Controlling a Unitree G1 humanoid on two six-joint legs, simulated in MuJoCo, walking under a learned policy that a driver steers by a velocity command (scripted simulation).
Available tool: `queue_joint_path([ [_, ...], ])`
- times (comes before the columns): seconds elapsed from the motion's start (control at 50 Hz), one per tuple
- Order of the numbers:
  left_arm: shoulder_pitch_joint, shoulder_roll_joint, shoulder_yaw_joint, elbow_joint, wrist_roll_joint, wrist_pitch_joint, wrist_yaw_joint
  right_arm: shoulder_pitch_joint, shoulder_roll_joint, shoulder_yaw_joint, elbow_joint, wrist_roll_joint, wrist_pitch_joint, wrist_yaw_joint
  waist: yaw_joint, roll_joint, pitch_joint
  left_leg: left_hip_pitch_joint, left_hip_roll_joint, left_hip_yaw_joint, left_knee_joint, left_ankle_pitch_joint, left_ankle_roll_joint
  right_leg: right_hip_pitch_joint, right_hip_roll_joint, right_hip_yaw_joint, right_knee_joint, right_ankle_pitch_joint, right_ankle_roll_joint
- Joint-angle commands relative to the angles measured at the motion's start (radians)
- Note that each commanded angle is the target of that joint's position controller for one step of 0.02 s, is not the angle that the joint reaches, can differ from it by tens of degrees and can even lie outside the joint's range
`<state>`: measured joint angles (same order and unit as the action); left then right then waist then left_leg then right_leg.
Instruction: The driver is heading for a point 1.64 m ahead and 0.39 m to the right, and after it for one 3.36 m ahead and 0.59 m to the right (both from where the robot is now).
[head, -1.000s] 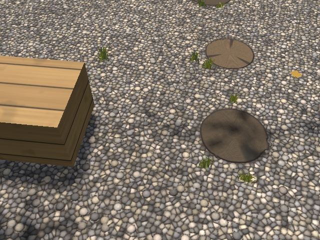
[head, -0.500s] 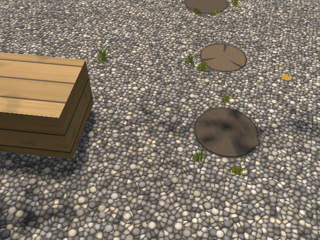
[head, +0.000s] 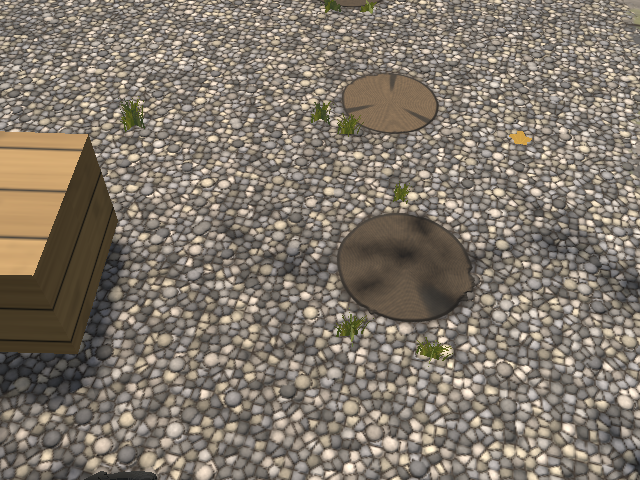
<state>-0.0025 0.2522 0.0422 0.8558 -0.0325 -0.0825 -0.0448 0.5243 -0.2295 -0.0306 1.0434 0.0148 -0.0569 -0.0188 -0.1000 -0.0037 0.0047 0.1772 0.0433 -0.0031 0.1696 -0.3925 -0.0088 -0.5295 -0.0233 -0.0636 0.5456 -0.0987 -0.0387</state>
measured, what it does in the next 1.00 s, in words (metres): walks ahead: right foot, then left foot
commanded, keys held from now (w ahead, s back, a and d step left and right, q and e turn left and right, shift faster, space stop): w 1.00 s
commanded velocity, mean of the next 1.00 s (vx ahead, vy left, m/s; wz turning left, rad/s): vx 0.49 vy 0.00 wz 0.00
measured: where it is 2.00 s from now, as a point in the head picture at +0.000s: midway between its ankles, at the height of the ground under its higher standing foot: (304, 222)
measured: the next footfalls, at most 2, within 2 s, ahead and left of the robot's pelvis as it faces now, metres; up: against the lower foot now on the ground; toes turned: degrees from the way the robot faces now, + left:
right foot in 0.02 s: +0.17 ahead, -0.13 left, +0.00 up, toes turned -3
left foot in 0.56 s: +0.52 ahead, +0.09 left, +0.00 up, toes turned +2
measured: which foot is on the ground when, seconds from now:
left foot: down 0.00-0.04, up 0.06-0.54, down 0.56-1.00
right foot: up 0.00-0.00, down 0.02-0.58, up 0.60-1.00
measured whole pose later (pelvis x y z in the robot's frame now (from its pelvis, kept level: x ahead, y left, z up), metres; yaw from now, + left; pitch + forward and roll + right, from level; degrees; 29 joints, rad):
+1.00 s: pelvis +0.57 -0.01 +0.01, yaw -1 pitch +2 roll +2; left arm 0.06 0.26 0.04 0.85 -0.01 -0.07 -0.02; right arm 0.35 -0.27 -0.06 0.96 0.01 -0.09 0.00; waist -0.07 -0.04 0.02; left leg 0.02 -0.05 0.06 0.20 -0.25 0.03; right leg -0.62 -0.10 0.02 0.58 0.06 -0.01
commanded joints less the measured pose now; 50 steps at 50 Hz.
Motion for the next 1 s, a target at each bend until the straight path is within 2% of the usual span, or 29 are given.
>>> queue_joint_path([
  [0.02, 0.218, 0.191, 0.069, -0.001, -0.009, -0.016, 0.009, -0.037, -0.185, -0.038, -0.049, 0.0, -0.001, -0.004, 0.217, 0.16, -0.073, -0.197, 0.17, -0.023, 0.352, 0.959, 0.115, 0.423, 0.063, -0.034, -0.039, 0.005, -0.076],
  [0.04, 0.416, 0.257, 0.089, 0.038, -0.002, -0.008, 0.024, -0.045, -0.159, -0.025, -0.081, -0.021, -0.006, -0.002, 0.29, 0.057, -0.24, -0.443, 0.12, -0.001, 0.671, 0.681, 0.081, 0.776, -0.129, 0.19, -0.015, -0.097, -0.135],
  [0.06, 0.48, 0.313, 0.092, 0.064, 0.014, -0.002, 0.02, 0.063, 0.003, 0.013, -0.097, -0.017, -0.033, 0.007, 0.207, -0.269, -0.406, -0.775, -0.087, -0.027, 1.012, -0.099, 0.023, 1.03, -0.384, 0.719, -0.176, -0.377, -0.28],
  [0.08, 0.439, 0.212, 0.061, 0.059, 0.021, -0.007, 0.02, -0.026, -0.107, -0.014, -0.092, 0.018, -0.064, 0.012, 0.241, -0.192, -0.325, -0.865, -0.057, -0.165, 1.153, -0.159, 0.045, 0.935, -0.366, 0.795, -0.288, -0.408, -0.255],
  [0.1, 0.339, 0.171, 0.047, 0.044, 0.023, -0.011, 0.022, -0.112, -0.156, -0.031, -0.126, 0.043, -0.079, 0.016, 0.207, -0.164, -0.164, -0.934, 0.001, -0.127, 1.182, -0.076, 0.066, 0.795, -0.337, 0.626, -0.295, -0.316, -0.214],
  [0.12, 0.255, 0.144, 0.038, 0.024, 0.022, -0.015, 0.019, -0.153, -0.154, -0.031, -0.13, 0.037, -0.083, 0.011, 0.17, -0.067, -0.09, -0.889, 0.058, -0.094, 1.143, 0.023, 0.071, 0.64, -0.298, 0.496, -0.315, -0.184, -0.193],
  [0.14, 0.206, 0.115, 0.03, 0.015, 0.03, -0.018, 0.012, -0.172, -0.145, -0.039, -0.13, 0.021, -0.078, 0.006, 0.139, -0.031, -0.039, -0.843, 0.088, -0.079, 1.091, 0.089, 0.067, 0.516, -0.256, 0.398, -0.343, -0.09, -0.182],
  [0.16, 0.184, 0.092, 0.023, 0.017, 0.04, -0.021, 0.01, -0.15, -0.122, -0.041, -0.126, 0.015, -0.064, 0.006, 0.103, -0.053, -0.027, -0.782, 0.113, -0.083, 1.065, 0.13, 0.067, 0.444, -0.22, 0.326, -0.372, -0.051, -0.175],
  [0.2, 0.195, 0.086, 0.021, 0.033, 0.035, -0.026, 0.008, -0.132, -0.08, -0.039, -0.128, 0.011, -0.04, 0.008, 0.075, -0.067, 0.001, -0.757, 0.125, -0.07, 1.021, 0.15, 0.058, 0.374, -0.195, 0.262, -0.42, -0.004, -0.191],
  [0.24, 0.219, 0.105, 0.022, 0.051, 0.032, -0.032, 0.015, -0.186, -0.089, -0.045, -0.156, 0.003, -0.026, 0.004, 0.066, -0.058, 0.048, -0.815, 0.134, -0.056, 0.952, 0.198, 0.037, 0.34, -0.188, 0.211, -0.448, 0.06, -0.199],
  [0.3, 0.271, 0.126, 0.024, 0.066, 0.033, -0.026, 0.034, -0.322, -0.094, -0.044, -0.212, -0.009, -0.031, 0.009, 0.092, -0.04, 0.08, -0.892, 0.129, -0.041, 0.749, 0.36, 0.01, 0.36, -0.169, 0.159, -0.459, 0.137, -0.191],
  [0.36, 0.327, 0.146, 0.026, 0.074, 0.027, -0.02, 0.046, -0.46, -0.065, -0.028, -0.252, -0.005, -0.045, 0.026, 0.137, -0.037, 0.09, -0.822, 0.08, 0.01, 0.512, 0.509, 0.013, 0.363, -0.138, 0.099, -0.467, 0.159, -0.162],
  [0.42, 0.405, 0.159, 0.029, 0.102, 0.014, -0.01, 0.051, -0.56, -0.067, -0.019, -0.29, 0.004, -0.05, 0.043, 0.169, -0.031, 0.104, -0.828, 0.051, 0.013, 0.397, 0.527, 0.023, 0.473, -0.171, 0.102, -0.444, 0.151, -0.158],
  [0.46, 0.429, 0.163, 0.033, 0.115, 0.013, 0.004, 0.054, -0.597, -0.081, -0.02, -0.316, 0.005, -0.053, 0.057, 0.164, -0.035, 0.103, -0.848, 0.041, -0.001, 0.351, 0.484, 0.044, 0.571, -0.21, 0.107, -0.397, 0.204, -0.148],
  [0.5, 0.421, 0.177, 0.04, 0.114, 0.014, 0.016, 0.058, -0.579, -0.11, -0.028, -0.323, 0.005, -0.055, 0.067, 0.134, -0.053, 0.072, -0.798, 0.019, 0.006, 0.332, 0.402, 0.07, 0.641, -0.236, 0.112, -0.331, 0.332, -0.13],
  [0.52, 0.408, 0.187, 0.044, 0.108, 0.018, 0.021, 0.058, -0.529, -0.135, -0.039, -0.314, 0.006, -0.055, 0.068, 0.102, -0.075, 0.032, -0.717, -0.01, 0.028, 0.336, 0.352, 0.087, 0.663, -0.235, 0.108, -0.264, 0.492, -0.121],
  [0.54, 0.39, 0.189, 0.044, 0.103, 0.023, 0.03, 0.058, -0.417, -0.168, -0.057, -0.285, 0.007, -0.055, 0.065, 0.037, -0.088, -0.042, -0.564, -0.046, 0.057, 0.326, 0.334, 0.113, 0.656, -0.208, 0.084, -0.121, 0.649, -0.104],
  [0.56, 0.387, 0.169, 0.033, 0.092, 0.031, 0.034, 0.059, -0.242, -0.217, -0.08, -0.236, 0.003, -0.053, 0.055, -0.04, -0.082, -0.153, -0.301, -0.025, 0.035, 0.343, 0.351, 0.15, 0.543, -0.156, 0.05, 0.1, 0.611, -0.074],
  [0.58, 0.493, 0.065, 0.0, 0.065, 0.04, 0.02, 0.05, -0.094, -0.322, -0.104, -0.21, -0.027, -0.051, 0.047, -0.019, 0.099, -0.335, 0.132, 0.241, -0.349, 0.367, 0.29, 0.292, 0.163, -0.042, 0.014, 0.497, 0.252, -0.017],
  [0.6, 0.529, 0.016, -0.02, 0.088, 0.026, -0.006, 0.042, -0.059, -0.284, -0.095, -0.192, -0.016, -0.047, 0.05, -0.011, 0.259, -0.461, 0.285, 0.375, -0.753, 0.179, 0.143, 0.393, -0.063, 0.099, 0.113, 0.747, -0.445, 0.014],
  [0.62, 0.43, 0.139, 0.012, 0.063, -0.005, -0.03, 0.037, -0.12, -0.212, -0.07, -0.2, -0.006, -0.047, 0.05, -0.023, 0.193, -0.329, 0.201, 0.332, -0.666, 0.14, 0.091, 0.329, -0.174, 0.033, 0.194, 0.826, -0.449, -0.01],
  [0.64, 0.336, 0.164, 0.017, 0.032, -0.022, -0.042, 0.037, -0.206, -0.176, -0.059, -0.219, -0.009, -0.046, 0.044, -0.003, 0.143, -0.197, 0.052, 0.296, -0.503, 0.126, 0.152, 0.286, -0.202, -0.02, 0.165, 0.809, -0.374, -0.024],
  [0.66, 0.292, 0.153, 0.017, 0.025, -0.012, -0.043, 0.043, -0.278, -0.153, -0.051, -0.228, -0.014, -0.049, 0.045, 0.033, 0.057, -0.102, -0.115, 0.258, -0.388, 0.091, 0.262, 0.265, -0.171, -0.069, 0.141, 0.733, -0.293, -0.021],
  [0.68, 0.289, 0.148, 0.026, 0.029, 0.005, -0.032, 0.048, -0.32, -0.127, -0.043, -0.233, -0.021, -0.055, 0.047, 0.068, 0.049, -0.061, -0.225, 0.22, -0.308, 0.06, 0.329, 0.246, -0.11, -0.105, 0.142, 0.662, -0.243, -0.018],
  [0.74, 0.343, 0.078, 0.017, 0.043, 0.016, 0.006, 0.051, -0.325, -0.132, -0.044, -0.214, -0.02, -0.065, 0.054, 0.121, 0.065, -0.024, -0.365, 0.185, -0.207, -0.024, 0.381, 0.26, -0.024, -0.129, 0.129, 0.576, -0.19, 0.007],
  [0.82, 0.206, 0.087, 0.021, -0.008, 0.031, 0.013, 0.052, -0.272, -0.172, -0.054, -0.183, -0.016, -0.062, 0.034, 0.1, 0.052, 0.031, -0.359, 0.166, -0.124, -0.076, 0.388, 0.256, -0.126, -0.14, 0.117, 0.356, 0.016, 0.042],
  [0.9, 0.064, 0.066, 0.012, -0.047, 0.025, 0.001, 0.039, -0.211, -0.191, -0.057, -0.154, -0.005, -0.054, 0.02, 0.054, 0.057, 0.052, -0.338, 0.131, -0.047, -0.076, 0.372, 0.218, -0.074, -0.089, 0.07, 0.11, 0.203, 0.047],
  [0.96, -0.015, 0.072, 0.01, -0.077, 0.018, -0.002, 0.026, -0.154, -0.197, -0.059, -0.122, 0.002, -0.044, 0.019, 0.029, 0.06, 0.071, -0.248, 0.17, -0.054, -0.041, 0.361, 0.214, -0.089, -0.072, 0.072, 0.032, 0.189, 0.034],
  [1.0, -0.04, 0.086, 0.012, -0.096, 0.016, -0.007, 0.015, -0.144, -0.201, -0.063, -0.11, 0.006, -0.033, 0.016, 0.036, 0.066, 0.077, -0.175, 0.207, -0.068, 0.0, 0.384, 0.202, -0.105, -0.067, 0.082, -0.005, 0.127, 0.009],
])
